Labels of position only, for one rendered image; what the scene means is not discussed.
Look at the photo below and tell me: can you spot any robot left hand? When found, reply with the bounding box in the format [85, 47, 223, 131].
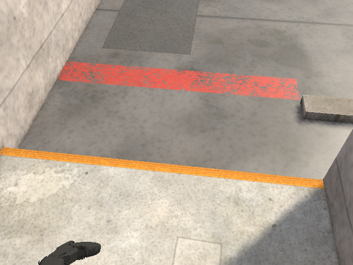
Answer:
[38, 241, 101, 265]

